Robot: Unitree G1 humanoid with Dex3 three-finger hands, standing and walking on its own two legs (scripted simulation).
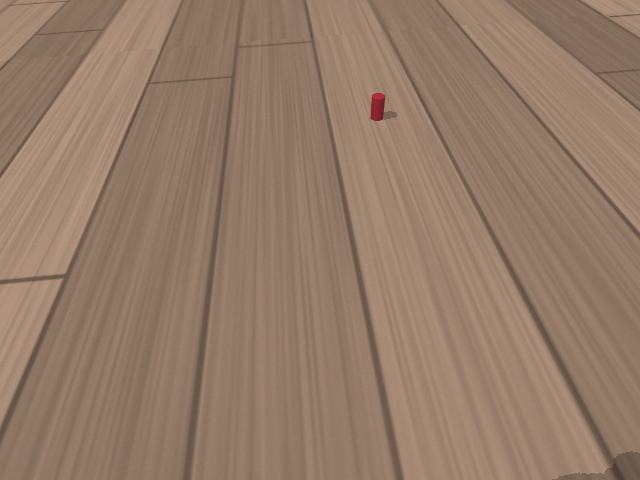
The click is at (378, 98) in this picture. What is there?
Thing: squat round
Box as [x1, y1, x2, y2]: [370, 93, 384, 120]
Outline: 375,93 372,95 370,117 374,120 379,120 382,118 384,95 381,93
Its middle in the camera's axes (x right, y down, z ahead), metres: +0.34 -0.75 +2.24
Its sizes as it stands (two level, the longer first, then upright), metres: 0.074 0.074 0.134
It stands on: the floor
